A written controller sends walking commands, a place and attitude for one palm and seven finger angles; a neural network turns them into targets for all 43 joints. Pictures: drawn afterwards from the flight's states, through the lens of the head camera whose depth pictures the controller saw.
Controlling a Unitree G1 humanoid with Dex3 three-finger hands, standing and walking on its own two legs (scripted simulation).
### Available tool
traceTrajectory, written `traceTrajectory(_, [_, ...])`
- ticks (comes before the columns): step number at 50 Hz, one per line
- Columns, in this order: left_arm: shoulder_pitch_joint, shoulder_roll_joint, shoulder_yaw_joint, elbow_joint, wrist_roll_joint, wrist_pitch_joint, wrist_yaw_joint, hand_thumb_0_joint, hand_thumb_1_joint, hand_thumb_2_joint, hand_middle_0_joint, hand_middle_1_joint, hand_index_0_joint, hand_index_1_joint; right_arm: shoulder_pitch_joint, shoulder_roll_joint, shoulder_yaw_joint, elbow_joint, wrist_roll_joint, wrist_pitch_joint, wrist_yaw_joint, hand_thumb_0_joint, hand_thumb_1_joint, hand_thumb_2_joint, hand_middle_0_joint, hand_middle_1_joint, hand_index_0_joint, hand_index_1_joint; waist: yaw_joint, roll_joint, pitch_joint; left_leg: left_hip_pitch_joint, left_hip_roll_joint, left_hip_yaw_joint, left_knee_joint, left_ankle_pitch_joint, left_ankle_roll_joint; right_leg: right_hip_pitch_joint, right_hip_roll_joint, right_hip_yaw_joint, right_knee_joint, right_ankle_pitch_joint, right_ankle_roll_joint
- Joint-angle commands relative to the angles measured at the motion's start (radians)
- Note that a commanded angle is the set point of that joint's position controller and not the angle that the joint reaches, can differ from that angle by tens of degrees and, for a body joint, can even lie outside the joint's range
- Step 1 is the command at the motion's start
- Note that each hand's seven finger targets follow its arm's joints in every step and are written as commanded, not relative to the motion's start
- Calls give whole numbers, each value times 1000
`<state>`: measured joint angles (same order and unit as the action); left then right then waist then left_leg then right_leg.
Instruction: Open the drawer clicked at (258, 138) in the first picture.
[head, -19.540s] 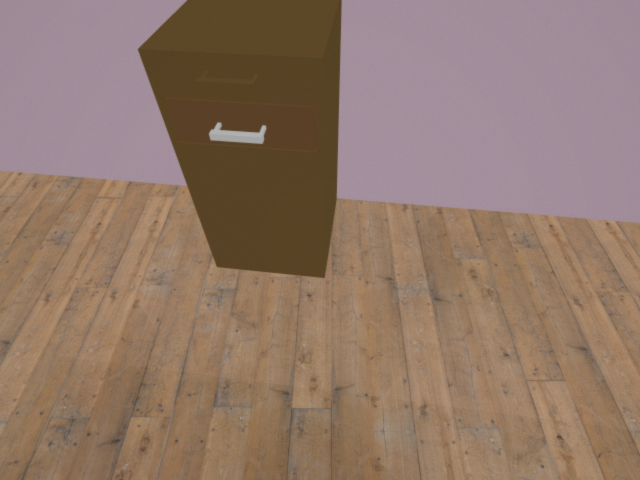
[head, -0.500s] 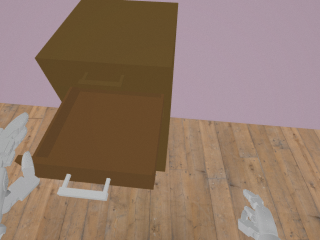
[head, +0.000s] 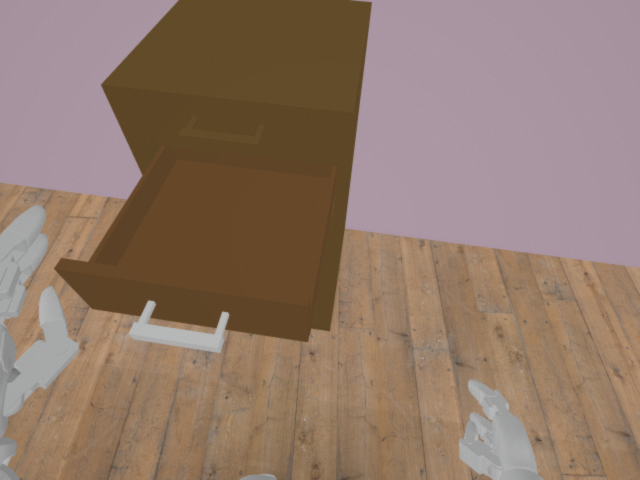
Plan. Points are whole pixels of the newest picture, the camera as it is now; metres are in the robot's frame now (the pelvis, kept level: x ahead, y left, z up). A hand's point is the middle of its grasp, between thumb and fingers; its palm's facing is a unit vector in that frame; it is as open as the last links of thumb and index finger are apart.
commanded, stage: step back with the hand held close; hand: left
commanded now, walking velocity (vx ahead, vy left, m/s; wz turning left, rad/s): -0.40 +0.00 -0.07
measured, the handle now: (181, 325) +0.34 +0.24 -0.10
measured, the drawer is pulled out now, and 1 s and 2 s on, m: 0.30 0.30 0.30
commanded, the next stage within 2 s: stop stepping back and stand still in 0.60 s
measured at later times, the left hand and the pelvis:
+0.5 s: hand out of the picture +0.09 +0.17 +0.16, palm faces +0.21 -0.84 -0.50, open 7.4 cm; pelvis -0.12 -0.04 +0.01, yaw -3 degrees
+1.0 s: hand out of the picture -0.05 +0.15 +0.17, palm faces +0.27 -0.85 -0.46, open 7.4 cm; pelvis -0.26 -0.07 +0.01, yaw -3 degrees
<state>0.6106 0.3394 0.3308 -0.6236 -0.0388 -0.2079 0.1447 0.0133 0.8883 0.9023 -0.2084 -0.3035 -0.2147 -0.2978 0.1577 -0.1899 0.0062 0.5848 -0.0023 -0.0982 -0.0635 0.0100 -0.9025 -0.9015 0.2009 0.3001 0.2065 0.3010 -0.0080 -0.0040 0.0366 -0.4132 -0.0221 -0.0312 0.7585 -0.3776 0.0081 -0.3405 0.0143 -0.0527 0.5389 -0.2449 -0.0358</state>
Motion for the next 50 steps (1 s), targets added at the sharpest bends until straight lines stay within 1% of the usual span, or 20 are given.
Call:
traceTrajectory(1, [69, 193, 178, -188, -3, -47, 23, 0, 900, 900, -200, -300, -200, -300, -97, -82, -33, -164, 7, -25, -17, 0, -900, -900, 200, 300, 200, 300, -11, -116, -138, 108, 38, 14, -220, 55, 3, 81, -242, 160, -142, 353, -66])
traceTrajectory(2, [67, 195, 173, -198, -5, -48, 24, 0, 900, 900, -200, -300, -200, -300, -98, -90, -37, -156, 9, -22, -21, 0, -900, -900, 200, 300, 200, 300, -14, -54, -124, 142, 57, 21, -371, 191, 7, 80, -195, 129, -81, 334, -25])
traceTrajectory(4, [44, 220, 183, -257, 8, -67, 25, 0, 900, 900, -200, -300, -200, -300, -109, -119, -59, -162, 2, -31, -24, 0, -900, -900, 200, 300, 200, 300, 11, 185, -163, 153, 270, -173, -422, 578, 63, 64, -71, 51, 111, 140, 41])
traceTrajectory(8, [69, 211, 195, -268, -7, -73, 23, 0, 900, 900, -200, -300, -200, -300, -91, -106, -72, -146, -16, -77, -12, 0, -900, -900, 200, 300, 200, 300, 12, 252, -198, 119, 342, -139, -384, 694, 124, 26, -46, 73, 279, -194, 35])
traceTrajectory(11, [62, 176, 157, -262, -9, -62, 18, 0, 900, 900, -200, -300, -200, -300, -73, -130, -76, -128, 2, -89, 2, 0, -900, -900, 200, 300, 200, 300, 12, 168, -187, 213, 315, -90, -315, 775, 97, 30, -41, 36, 114, -96, 42])
traceTrajectory(15, [32, 184, 159, -225, -8, -63, 2, 0, 900, 900, -200, -300, -200, -300, -102, -149, -69, -126, 10, -85, 13, 0, -900, -900, 200, 300, 200, 300, 17, 131, -154, 134, 262, -38, -244, 504, 52, 129, -74, 18, -102, 138, 47])
traceTrajectory(16, [10, 199, 167, -210, -6, -67, 0, 0, 900, 900, -200, -300, -200, -300, -106, -143, -68, -131, 14, -80, 13, 0, -900, -900, 200, 300, 200, 300, 13, 41, -135, 93, 208, 10, -187, 371, 26, 127, -118, 50, -145, 297, 37])
traceTrajectory(18, [0, 234, 177, -199, -8, -60, 5, 0, 900, 900, -200, -300, -200, -300, -100, -113, -80, -147, 39, -62, 16, 0, -900, -900, 200, 300, 200, 300, 14, -275, -243, 4, -1, 76, 172, -83, -32, 151, -368, 329, -210, 749, -87])
traceTrajectory(21, [118, 205, 196, -149, -5, -46, 10, 0, 900, 900, -200, -300, -200, -300, -131, -61, -59, -155, 20, -25, 4, 0, -900, -900, 200, 300, 200, 300, 2, -151, -233, -67, 22, 0, 344, -99, -46, 133, -340, 222, -193, 578, -119])
traceTrajectory(27, [118, 196, 172, -199, 2, -46, 31, 0, 900, 900, -200, -300, -200, -300, -111, -86, -37, -142, 4, 19, -25, 0, -900, -900, 200, 300, 200, 300, -10, -121, -211, 45, 10, 74, -258, -37, -20, 210, -220, 162, -188, 422, -54])
traceTrajectory(29, [79, 211, 151, -261, -2, -54, 28, 0, 900, 900, -200, -300, -200, -300, -90, -112, -54, -129, 5, 26, -30, 0, -900, -900, 200, 300, 200, 300, -23, 3, -198, 131, 80, 34, -486, 202, -3, 212, -153, 108, -86, 357, 7])
traceTrajectory(31, [40, 243, 168, -322, 14, -78, 26, 0, 900, 900, -200, -300, -200, -300, -74, -133, -86, -144, 11, -10, -20, 0, -900, -900, 200, 300, 200, 300, -3, 207, -223, 225, 337, -173, -410, 658, 80, 23, -58, 49, 108, 37, 49])
traceTrajectory(33, [103, 263, 202, -334, 5, -87, 28, 0, 900, 900, -200, -300, -200, -300, -64, -108, -92, -128, 2, -72, -10, 0, -900, -900, 200, 300, 200, 300, 1, 334, -267, 258, 387, -143, -414, 772, 111, -114, -33, 70, 379, -247, 36])
traceTrajectory(34, [88, 249, 196, -360, 2, -83, 32, 0, 900, 900, -200, -300, -200, -300, -78, -106, -82, -131, -11, -82, -11, 0, -900, -900, 200, 300, 200, 300, -6, 319, -213, 156, 386, -155, -421, 744, 127, -102, -19, 86, 476, -264, 40])
traceTrajectory(38, [114, 168, 155, -300, -2, -36, 39, 0, 900, 900, -200, -300, -200, -300, -39, -116, -85, -109, 24, -88, 6, 0, -900, -900, 200, 300, 200, 300, -9, 197, -170, 327, 267, -11, -346, 696, 86, -104, -10, 9, 218, -175, 60])
traceTrajectory(41, [92, 176, 149, -220, -7, -26, 37, 0, 900, 900, -200, -300, -200, -300, -55, -135, -55, -125, 34, -76, 8, 0, -900, -900, 200, 300, 200, 300, -7, 163, -99, 125, 214, -10, -356, 187, 59, 140, -29, -18, -118, -60, 64])
traceTrajectory(43, [75, 199, 158, -160, 1, -30, 34, 0, 900, 900, -200, -300, -200, -300, -46, -127, -53, -122, 29, -59, 5, 0, -900, -900, 200, 300, 200, 300, -20, -28, -62, 29, 102, 44, -207, -62, 16, 174, -143, 108, -269, -20, 21])
traceTrajectory(44, [16, 225, 162, -183, -5, -33, 33, 0, 900, 900, -200, -300, -200, -300, -67, -122, -49, -131, 27, -52, 5, 0, -900, -900, 200, 300, 200, 300, -26, -125, -53, 14, 53, 49, -65, -62, 1, 88, -271, 284, -347, -105, -40])
traceTrajectory(46, [4, 201, 153, -125, -10, -30, 26, 0, 900, 900, -200, -300, -200, -300, -40, -123, -68, -102, 33, -44, 0, 0, -900, -900, 200, 300, 200, 300, -15, -226, -85, 55, 31, 25, 149, -46, -3, 0, -341, 346, -412, -332, -82])
traceTrajectory(50, [65, 201, 162, -122, 1, -35, 20, 0, 900, 900, -200, -300, -200, -300, -90, -111, -52, -124, 17, -23, -2, 0, -900, -900, 200, 300, 200, 300, -18, -176, -85, 76, 46, 56, 41, 10, 6, -31, -289, 200, -364, -283, -79])
